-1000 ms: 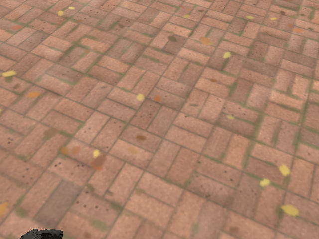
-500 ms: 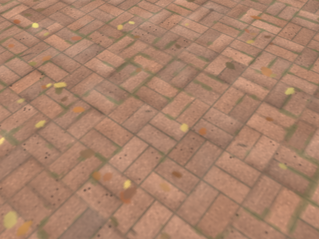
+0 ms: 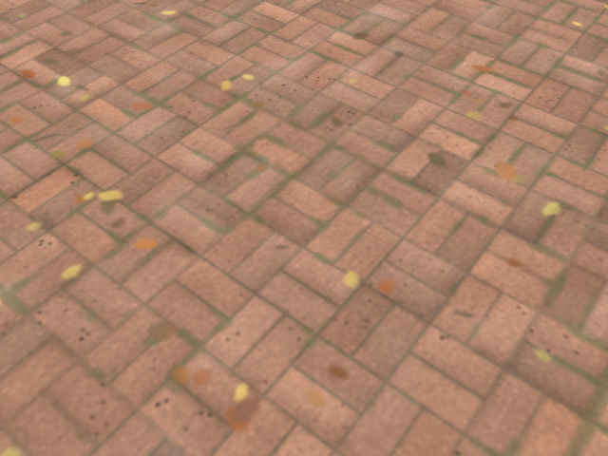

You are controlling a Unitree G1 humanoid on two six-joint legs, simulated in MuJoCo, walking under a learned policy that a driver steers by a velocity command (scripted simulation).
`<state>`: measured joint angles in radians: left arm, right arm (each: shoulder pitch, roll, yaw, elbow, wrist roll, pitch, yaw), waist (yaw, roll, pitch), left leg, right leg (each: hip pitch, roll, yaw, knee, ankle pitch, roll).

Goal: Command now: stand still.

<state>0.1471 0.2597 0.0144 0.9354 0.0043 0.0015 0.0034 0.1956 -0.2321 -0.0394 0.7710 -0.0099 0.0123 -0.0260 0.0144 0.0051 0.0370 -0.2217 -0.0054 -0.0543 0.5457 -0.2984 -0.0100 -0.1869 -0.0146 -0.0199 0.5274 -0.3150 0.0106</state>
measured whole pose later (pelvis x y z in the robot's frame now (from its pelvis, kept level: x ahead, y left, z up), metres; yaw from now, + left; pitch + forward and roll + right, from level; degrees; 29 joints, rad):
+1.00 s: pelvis +0.13 +0.03 +0.01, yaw +0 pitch +1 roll +0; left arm 0.07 0.27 0.05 0.93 -0.02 -0.08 -0.02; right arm 0.48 -0.17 -0.02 1.09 0.00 -0.09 -0.01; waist -0.08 -0.04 0.00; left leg 0.07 -0.03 0.03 0.19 -0.28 0.04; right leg -0.63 -0.09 -0.02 0.77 -0.08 -0.02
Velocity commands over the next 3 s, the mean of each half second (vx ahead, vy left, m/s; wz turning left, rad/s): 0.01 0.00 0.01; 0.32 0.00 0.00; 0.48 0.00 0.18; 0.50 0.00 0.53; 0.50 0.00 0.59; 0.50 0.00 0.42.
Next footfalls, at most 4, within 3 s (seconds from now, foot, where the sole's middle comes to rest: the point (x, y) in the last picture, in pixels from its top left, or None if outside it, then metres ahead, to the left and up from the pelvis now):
1.16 right None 0.42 -0.11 -0.77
1.74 left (261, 374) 0.70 0.15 -0.77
2.22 right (294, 260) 1.05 0.07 -0.77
2.74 left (157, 252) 1.07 0.46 -0.77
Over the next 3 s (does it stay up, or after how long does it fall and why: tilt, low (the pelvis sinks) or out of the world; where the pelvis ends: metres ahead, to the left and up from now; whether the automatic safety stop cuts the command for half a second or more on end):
stays up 1.11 0.39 0.01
